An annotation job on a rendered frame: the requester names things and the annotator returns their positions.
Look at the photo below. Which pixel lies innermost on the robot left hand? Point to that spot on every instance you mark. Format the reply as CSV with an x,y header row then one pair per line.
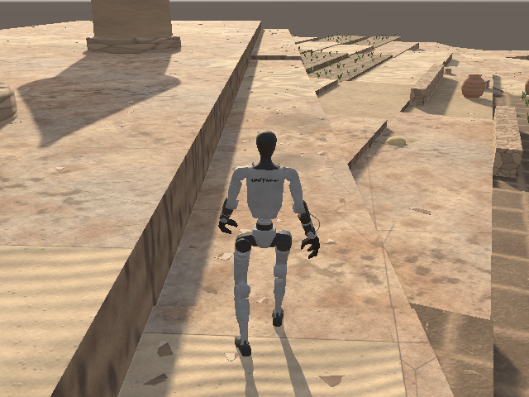
x,y
224,229

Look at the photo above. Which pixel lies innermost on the left robot foot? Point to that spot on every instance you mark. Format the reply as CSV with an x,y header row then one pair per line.
x,y
244,349

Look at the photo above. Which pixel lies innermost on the left robot upper arm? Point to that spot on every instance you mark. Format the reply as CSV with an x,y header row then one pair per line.
x,y
239,174

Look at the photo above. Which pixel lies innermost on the right robot forearm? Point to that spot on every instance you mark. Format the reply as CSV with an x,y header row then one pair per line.
x,y
306,222

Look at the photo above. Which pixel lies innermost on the robot right shin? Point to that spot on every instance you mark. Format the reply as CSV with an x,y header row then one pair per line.
x,y
279,291

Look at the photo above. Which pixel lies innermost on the left robot forearm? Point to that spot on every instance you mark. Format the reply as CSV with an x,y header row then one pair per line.
x,y
225,213

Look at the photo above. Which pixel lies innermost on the robot right hand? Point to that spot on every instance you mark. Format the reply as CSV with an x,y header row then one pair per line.
x,y
315,246

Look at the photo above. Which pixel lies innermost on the right robot upper arm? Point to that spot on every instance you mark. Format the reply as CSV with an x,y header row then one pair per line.
x,y
291,175

